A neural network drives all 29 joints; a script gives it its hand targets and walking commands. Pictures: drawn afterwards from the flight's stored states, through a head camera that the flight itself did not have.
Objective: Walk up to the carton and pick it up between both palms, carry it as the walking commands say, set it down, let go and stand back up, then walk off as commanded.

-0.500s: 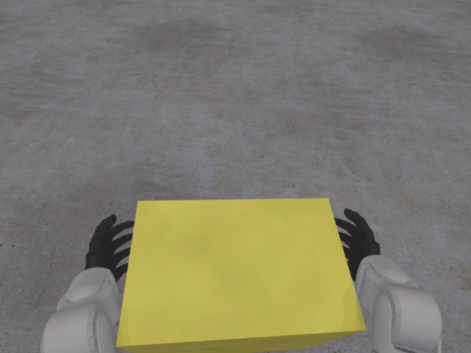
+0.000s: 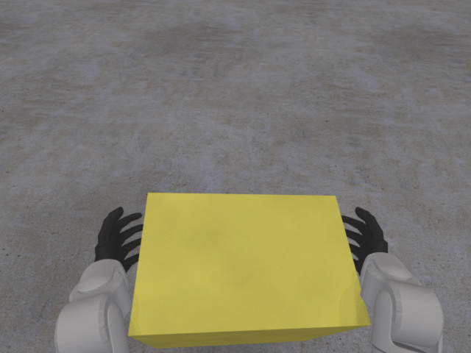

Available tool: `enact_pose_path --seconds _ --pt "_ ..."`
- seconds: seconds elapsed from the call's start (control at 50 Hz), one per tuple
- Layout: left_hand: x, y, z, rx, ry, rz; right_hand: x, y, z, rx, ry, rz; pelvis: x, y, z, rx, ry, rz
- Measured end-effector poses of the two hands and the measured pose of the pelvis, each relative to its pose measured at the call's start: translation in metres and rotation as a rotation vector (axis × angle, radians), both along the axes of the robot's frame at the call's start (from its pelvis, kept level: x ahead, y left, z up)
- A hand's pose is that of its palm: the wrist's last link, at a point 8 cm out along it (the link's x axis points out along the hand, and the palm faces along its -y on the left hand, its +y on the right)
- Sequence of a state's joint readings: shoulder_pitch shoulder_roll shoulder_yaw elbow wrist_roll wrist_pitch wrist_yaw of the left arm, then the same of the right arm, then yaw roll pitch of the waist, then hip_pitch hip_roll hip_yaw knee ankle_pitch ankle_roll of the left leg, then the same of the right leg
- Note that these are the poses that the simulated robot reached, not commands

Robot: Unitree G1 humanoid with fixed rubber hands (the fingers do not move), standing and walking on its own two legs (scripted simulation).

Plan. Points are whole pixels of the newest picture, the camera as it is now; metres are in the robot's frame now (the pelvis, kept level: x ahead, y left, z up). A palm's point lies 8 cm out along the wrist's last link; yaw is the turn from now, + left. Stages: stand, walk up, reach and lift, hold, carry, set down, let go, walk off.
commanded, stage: carry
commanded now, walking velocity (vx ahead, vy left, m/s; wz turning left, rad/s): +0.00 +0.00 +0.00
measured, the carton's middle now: (237, 278) +0.25 +0.01 -0.01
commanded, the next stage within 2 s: none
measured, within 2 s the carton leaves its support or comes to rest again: neither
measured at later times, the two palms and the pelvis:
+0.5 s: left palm (137, 257) +0.25 +0.16 +0.07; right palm (378, 258) +0.25 -0.21 +0.07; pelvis -0.01 -0.02 +0.00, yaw -1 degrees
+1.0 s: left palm (118, 282) +0.22 +0.19 +0.06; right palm (367, 275) +0.22 -0.18 +0.06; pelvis -0.05 +0.00 +0.00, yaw +0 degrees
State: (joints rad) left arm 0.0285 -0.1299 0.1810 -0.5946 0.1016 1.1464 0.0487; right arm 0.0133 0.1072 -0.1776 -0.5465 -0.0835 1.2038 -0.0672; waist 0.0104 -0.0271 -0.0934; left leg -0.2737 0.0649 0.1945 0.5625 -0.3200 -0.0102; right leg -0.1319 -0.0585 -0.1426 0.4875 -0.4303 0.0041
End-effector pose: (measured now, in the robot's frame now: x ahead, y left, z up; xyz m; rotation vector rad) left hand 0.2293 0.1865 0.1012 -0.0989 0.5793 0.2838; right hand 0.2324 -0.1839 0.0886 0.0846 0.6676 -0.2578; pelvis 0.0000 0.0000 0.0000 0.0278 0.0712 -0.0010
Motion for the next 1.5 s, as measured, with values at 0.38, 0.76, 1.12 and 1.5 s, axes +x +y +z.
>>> enact_pose_path --seconds 0.38,0.76,1.12,1.5 --pt "0.027 -0.023 -0.024 0.003 0.017 -0.051 0.014 -0.023 -0.014 -0.026 0.009 -0.038 -0.004 -0.013 0.001 0.023 0.002 -0.009" --pt "0.009 -0.017 -0.04 0.024 0.056 -0.058 0.003 -0.017 -0.027 -0.026 0.008 0.018 -0.024 -0.01 0.001 -0.005 -0.026 -0.011" --pt "-0.019 0.011 -0.047 0.022 0.061 -0.068 -0.023 0.01 -0.028 -0.049 -0.005 0.045 -0.057 0.012 0.003 -0.027 -0.056 -0.003" --pt "-0.033 0.034 -0.049 0.015 0.038 -0.077 -0.039 0.034 -0.027 -0.055 -0.033 0.039 -0.077 0.037 0.003 -0.035 -0.052 -0.009"
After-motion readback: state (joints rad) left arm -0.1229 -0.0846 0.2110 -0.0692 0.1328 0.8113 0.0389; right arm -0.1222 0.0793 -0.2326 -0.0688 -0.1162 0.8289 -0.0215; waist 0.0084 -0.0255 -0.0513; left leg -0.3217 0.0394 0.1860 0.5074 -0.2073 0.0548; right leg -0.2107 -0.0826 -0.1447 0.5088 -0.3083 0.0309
